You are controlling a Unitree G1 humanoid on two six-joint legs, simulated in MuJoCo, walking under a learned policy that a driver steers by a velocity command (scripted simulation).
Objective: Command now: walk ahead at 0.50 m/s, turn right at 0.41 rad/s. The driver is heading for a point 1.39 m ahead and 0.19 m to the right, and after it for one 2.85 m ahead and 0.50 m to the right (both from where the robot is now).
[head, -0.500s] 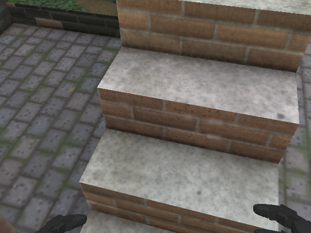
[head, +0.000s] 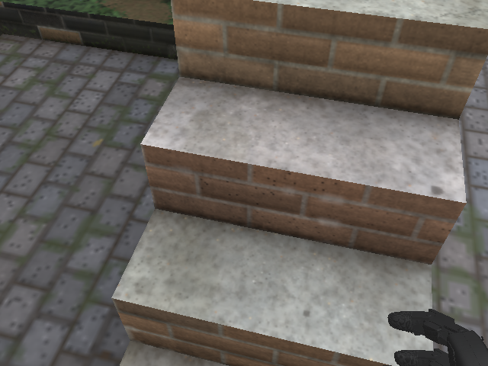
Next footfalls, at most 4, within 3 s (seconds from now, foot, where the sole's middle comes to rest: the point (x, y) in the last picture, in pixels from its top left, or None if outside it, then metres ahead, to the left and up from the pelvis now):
1.04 left None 0.28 0.07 -0.57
1.62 right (405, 302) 0.50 -0.27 -0.37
2.16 left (215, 184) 0.63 0.11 -0.18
2.62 right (298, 152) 0.71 -0.05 -0.16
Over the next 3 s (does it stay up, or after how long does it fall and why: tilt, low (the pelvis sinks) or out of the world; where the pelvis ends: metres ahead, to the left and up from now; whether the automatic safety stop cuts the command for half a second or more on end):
stays up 0.55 0.03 0.39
